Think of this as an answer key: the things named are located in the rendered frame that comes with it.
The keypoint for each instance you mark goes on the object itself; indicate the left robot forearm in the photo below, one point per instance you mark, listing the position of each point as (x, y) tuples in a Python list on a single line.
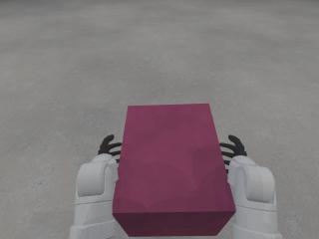
[(94, 191)]

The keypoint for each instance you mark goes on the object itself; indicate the robot right hand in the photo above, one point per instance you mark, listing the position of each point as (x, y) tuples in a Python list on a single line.
[(238, 149)]

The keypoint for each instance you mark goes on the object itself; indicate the robot left hand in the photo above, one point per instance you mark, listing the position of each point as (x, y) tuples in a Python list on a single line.
[(105, 147)]

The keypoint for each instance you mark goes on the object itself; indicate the carton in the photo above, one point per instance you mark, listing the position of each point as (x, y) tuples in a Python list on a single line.
[(172, 179)]

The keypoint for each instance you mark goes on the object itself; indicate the right robot forearm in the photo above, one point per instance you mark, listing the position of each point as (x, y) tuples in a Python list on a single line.
[(255, 200)]

